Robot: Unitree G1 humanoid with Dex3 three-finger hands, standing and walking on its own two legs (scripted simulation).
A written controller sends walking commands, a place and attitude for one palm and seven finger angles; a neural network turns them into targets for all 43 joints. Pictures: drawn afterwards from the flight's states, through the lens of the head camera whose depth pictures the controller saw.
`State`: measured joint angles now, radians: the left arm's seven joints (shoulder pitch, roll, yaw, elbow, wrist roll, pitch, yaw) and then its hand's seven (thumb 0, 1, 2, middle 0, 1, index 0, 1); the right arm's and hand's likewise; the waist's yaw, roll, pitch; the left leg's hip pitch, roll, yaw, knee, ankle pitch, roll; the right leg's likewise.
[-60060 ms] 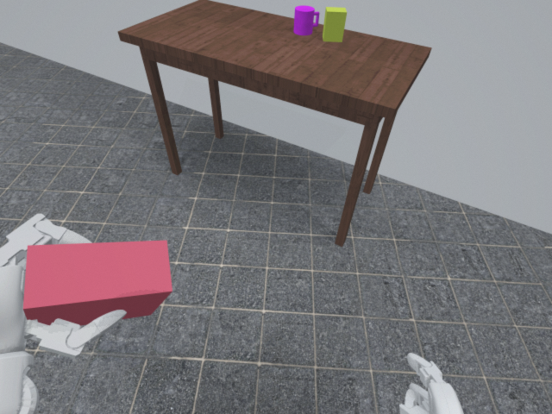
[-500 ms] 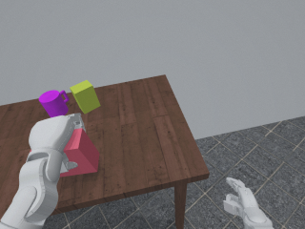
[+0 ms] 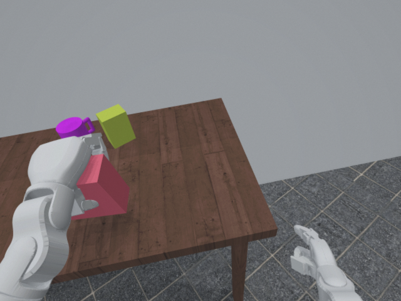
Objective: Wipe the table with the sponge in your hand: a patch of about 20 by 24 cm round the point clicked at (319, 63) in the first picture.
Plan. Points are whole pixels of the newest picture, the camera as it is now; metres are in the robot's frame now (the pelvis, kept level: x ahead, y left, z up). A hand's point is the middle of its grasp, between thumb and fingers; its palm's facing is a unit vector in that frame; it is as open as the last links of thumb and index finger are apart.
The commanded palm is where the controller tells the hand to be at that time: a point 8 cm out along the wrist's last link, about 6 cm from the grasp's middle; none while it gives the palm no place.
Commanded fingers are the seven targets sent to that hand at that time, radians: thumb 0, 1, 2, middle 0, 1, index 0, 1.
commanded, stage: lift the sponge slowly off the table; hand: left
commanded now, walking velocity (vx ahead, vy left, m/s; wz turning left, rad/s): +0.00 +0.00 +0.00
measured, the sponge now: (92, 194) +0.26 +0.27 +0.11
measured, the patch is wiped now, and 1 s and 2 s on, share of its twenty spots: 1.00 1.00 1.00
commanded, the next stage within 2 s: bring the sponge back beside the body in 0.20 s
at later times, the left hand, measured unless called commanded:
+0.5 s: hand (81, 175) +0.25 +0.25 +0.17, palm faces +0.17 -0.13 -0.98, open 9.8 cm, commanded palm +0.21 +0.26 +0.24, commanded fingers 0.00 0.10 1.30 -1.20 -1.60 -1.20 -1.60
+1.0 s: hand (74, 193) +0.23 +0.26 +0.15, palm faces +0.12 -0.10 -0.99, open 9.8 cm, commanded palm +0.18 +0.27 +0.22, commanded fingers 0.00 0.10 1.30 -1.20 -1.60 -1.20 -1.60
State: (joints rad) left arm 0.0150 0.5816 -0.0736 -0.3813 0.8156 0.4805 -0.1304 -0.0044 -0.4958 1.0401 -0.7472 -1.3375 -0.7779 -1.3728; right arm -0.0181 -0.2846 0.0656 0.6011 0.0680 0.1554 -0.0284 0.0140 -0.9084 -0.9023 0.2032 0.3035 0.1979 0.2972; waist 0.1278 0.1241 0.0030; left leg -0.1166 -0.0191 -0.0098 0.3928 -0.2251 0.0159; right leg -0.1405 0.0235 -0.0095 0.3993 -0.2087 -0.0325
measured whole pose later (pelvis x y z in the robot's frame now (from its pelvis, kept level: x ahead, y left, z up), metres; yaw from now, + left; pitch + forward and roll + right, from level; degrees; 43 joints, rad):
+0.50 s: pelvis +0.00 +0.00 +0.00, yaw -1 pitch -3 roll +0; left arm 0.02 0.59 -0.06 -0.41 0.79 0.51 -0.12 -0.01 -0.50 1.04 -0.75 -1.34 -0.78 -1.37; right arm -0.01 -0.28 0.08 0.59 0.07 0.18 -0.02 0.01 -0.91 -0.90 0.20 0.30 0.20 0.30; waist 0.12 0.12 0.00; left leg -0.13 -0.02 0.00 0.40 -0.22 0.02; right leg -0.16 0.02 0.00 0.41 -0.21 -0.03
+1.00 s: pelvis +0.00 +0.00 +0.00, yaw +0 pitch -3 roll +0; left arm 0.17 0.60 -0.02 -0.46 0.80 0.45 -0.10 -0.01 -0.50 1.04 -0.75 -1.34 -0.78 -1.37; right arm 0.00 -0.28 0.07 0.58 0.06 0.16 -0.02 0.01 -0.91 -0.90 0.20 0.30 0.20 0.30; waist 0.13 0.13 0.01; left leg -0.12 -0.02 -0.01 0.41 -0.23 0.02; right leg -0.14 0.03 0.00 0.41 -0.21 -0.03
